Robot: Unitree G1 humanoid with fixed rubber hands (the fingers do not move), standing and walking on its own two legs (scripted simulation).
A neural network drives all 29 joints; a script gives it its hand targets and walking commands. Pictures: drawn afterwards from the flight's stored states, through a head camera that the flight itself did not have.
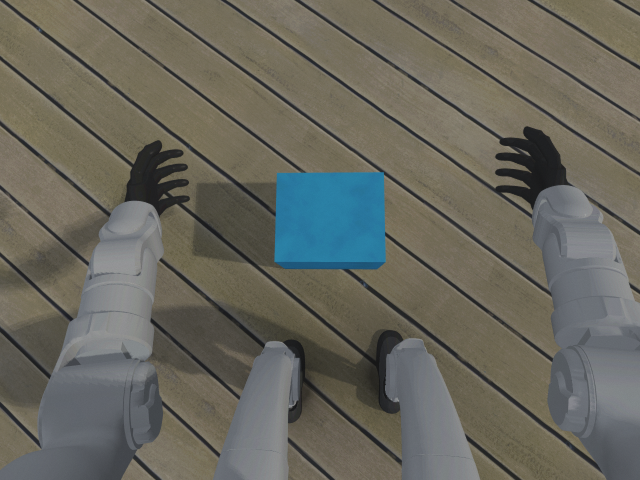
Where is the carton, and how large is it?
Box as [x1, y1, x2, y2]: [274, 172, 385, 268]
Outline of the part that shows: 383,172 277,173 274,261 284,268 377,268 385,261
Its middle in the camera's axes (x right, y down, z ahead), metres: +0.02 -0.03 +0.99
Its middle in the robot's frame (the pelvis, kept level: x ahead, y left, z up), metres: +0.49 +0.03 -0.59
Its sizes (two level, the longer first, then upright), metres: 0.254 0.213 0.189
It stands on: the floor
